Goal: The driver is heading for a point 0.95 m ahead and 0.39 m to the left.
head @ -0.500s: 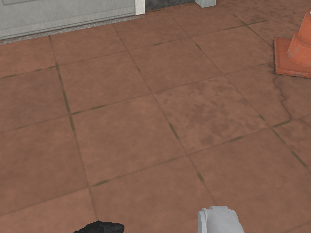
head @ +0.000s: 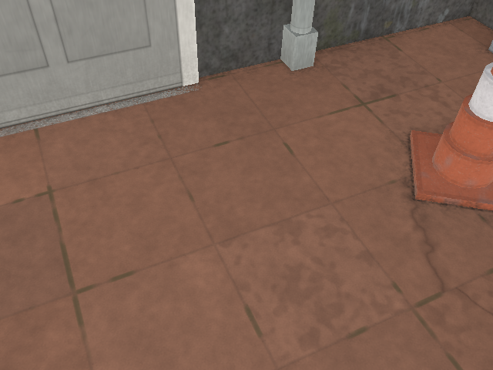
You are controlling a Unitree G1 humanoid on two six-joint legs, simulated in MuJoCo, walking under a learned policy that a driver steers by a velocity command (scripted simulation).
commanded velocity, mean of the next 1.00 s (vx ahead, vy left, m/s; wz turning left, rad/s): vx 0.04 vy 0.00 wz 0.50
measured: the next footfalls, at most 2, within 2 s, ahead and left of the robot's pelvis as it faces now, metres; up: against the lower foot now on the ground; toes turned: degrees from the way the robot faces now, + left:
left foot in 0.10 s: +0.23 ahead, +0.15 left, +0.00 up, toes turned +5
right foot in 0.54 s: +0.18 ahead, -0.07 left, +0.00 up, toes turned +21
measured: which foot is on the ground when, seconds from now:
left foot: up 0.00-0.08, down 0.10-0.56, up 0.58-0.88, down 0.90-1.00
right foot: down 0.00-0.14, up 0.16-0.52, down 0.54-0.90, up 0.92-1.00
